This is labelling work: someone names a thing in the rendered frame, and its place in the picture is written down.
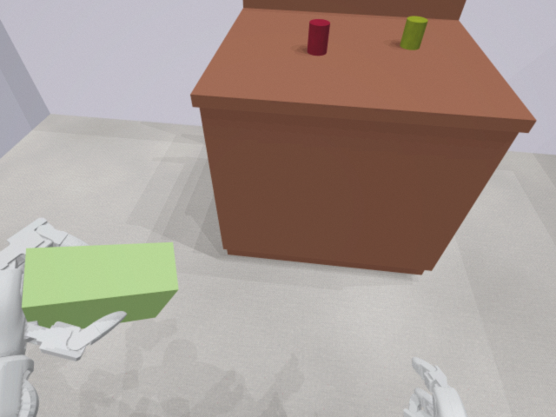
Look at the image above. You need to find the right robot hand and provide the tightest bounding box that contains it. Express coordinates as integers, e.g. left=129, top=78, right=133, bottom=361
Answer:
left=403, top=357, right=468, bottom=417

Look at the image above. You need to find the table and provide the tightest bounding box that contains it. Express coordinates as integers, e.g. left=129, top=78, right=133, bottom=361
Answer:
left=190, top=0, right=537, bottom=275

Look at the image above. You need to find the sponge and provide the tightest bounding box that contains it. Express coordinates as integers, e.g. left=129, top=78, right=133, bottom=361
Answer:
left=22, top=242, right=179, bottom=329

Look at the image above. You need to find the robot left forearm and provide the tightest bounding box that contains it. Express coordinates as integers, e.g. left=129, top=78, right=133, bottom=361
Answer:
left=0, top=355, right=39, bottom=417

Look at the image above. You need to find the left robot hand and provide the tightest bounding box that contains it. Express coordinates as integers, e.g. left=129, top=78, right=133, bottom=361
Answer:
left=0, top=218, right=127, bottom=361

